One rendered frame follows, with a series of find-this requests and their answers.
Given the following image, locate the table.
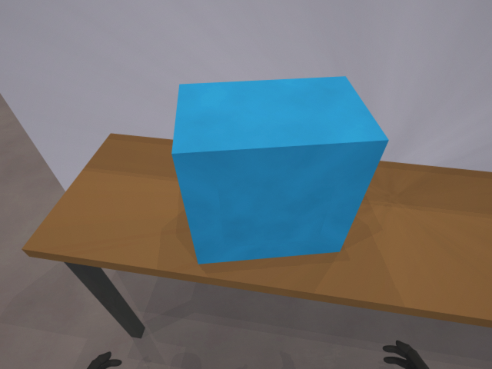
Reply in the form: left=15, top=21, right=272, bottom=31
left=22, top=133, right=492, bottom=338

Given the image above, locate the right robot hand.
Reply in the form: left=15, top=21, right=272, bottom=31
left=383, top=341, right=429, bottom=369

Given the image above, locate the carton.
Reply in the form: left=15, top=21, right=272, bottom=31
left=171, top=76, right=389, bottom=264

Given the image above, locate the left robot hand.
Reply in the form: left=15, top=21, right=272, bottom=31
left=87, top=351, right=121, bottom=369

